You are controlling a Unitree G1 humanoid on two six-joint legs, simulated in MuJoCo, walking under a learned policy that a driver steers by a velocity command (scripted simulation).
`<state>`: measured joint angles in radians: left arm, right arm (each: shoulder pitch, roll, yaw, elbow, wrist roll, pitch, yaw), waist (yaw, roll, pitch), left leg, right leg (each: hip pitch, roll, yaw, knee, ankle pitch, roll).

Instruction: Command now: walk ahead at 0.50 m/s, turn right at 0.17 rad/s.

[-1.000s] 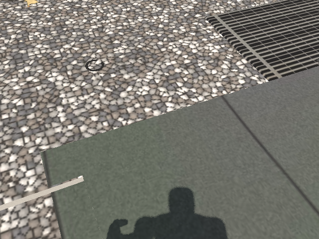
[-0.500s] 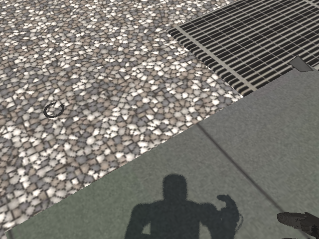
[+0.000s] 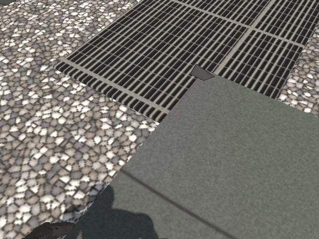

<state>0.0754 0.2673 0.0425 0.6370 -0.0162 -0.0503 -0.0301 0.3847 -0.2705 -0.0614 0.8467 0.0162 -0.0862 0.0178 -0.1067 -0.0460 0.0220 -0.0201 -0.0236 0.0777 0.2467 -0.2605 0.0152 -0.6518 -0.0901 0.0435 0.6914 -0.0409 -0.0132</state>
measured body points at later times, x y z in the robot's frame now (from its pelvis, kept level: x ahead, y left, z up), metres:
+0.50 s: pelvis +0.27 -0.04 +0.00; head +0.30 -0.05 +0.45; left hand +0.30 +0.24 -0.12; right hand +0.48 -0.28 -0.09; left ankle +0.47 +0.12 -0.69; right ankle +0.20 -0.14 -0.74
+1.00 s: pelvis +0.55 +0.00 +0.00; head +0.58 +0.01 +0.45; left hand +0.74 +0.25 -0.10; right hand +0.58 -0.27 -0.12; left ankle +0.50 +0.10 -0.74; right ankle +0.73 -0.17 -0.69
